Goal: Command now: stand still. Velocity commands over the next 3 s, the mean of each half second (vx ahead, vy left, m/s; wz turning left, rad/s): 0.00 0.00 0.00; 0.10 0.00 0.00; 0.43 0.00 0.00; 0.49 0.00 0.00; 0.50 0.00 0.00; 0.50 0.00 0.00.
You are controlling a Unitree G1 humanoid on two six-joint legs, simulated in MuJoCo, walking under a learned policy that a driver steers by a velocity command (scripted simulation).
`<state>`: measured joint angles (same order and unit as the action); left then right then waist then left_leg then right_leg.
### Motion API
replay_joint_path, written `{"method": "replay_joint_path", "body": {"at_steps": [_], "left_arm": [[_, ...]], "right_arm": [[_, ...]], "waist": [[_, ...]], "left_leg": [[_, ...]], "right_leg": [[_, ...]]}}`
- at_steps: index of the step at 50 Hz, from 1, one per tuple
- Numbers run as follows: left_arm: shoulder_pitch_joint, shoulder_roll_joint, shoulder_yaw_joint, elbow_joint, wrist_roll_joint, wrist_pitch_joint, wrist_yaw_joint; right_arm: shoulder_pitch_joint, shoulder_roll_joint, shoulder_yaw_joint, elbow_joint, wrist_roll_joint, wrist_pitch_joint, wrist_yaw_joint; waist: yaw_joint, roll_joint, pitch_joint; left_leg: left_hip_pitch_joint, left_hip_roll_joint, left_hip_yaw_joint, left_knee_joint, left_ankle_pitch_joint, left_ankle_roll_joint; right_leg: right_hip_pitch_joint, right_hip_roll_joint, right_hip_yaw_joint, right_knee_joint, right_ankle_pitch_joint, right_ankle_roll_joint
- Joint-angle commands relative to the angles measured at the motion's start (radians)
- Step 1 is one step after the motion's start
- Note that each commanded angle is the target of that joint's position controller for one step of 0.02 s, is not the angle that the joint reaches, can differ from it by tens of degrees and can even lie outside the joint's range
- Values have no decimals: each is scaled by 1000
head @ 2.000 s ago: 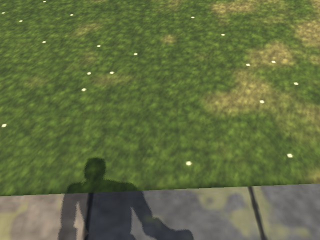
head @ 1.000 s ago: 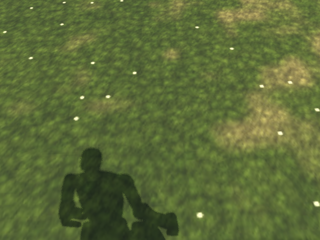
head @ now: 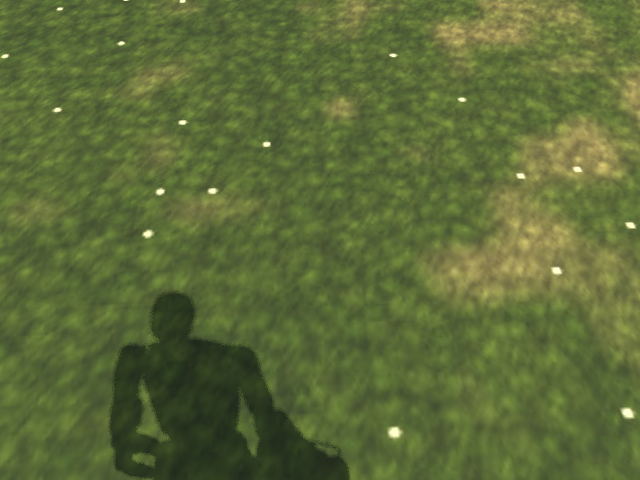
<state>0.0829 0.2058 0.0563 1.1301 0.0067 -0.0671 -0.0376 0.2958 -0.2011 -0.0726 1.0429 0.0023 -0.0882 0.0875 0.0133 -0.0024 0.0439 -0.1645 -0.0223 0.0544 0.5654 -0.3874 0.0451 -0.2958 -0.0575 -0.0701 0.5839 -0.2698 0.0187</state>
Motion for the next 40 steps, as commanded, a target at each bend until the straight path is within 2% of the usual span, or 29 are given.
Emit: {"method": "replay_joint_path", "body": {"at_steps": [1,37,38,39,40], "left_arm": [[-14,100,13,-34,0,-10,1],[33,99,5,-34,-3,-17,-3],[56,109,10,-29,3,-13,0],[61,139,26,-34,19,-10,10],[27,142,34,-55,34,-9,21]], "right_arm": [[67,-104,-17,-18,1,-7,-2],[95,-99,-3,3,4,-8,-8],[128,-114,-9,13,-3,-5,-12],[163,-155,-26,22,-25,-3,-22],[201,-173,-37,31,-49,-6,-34]], "waist": [[0,6,-25],[-6,5,-17],[-13,21,-13],[-33,57,27],[-62,99,78]], "left_leg": [[-85,63,-76,-113,287,31],[-124,61,-67,-93,239,24],[-120,75,-86,-130,123,45],[-119,111,-141,-187,-86,102],[-87,191,-263,-268,-268,173]], "right_leg": [[74,-5,13,-43,190,-30],[62,-2,19,-28,176,-38],[56,7,11,-29,58,-42],[4,29,-3,-6,-136,-51],[-99,40,0,30,-222,-57]]}}
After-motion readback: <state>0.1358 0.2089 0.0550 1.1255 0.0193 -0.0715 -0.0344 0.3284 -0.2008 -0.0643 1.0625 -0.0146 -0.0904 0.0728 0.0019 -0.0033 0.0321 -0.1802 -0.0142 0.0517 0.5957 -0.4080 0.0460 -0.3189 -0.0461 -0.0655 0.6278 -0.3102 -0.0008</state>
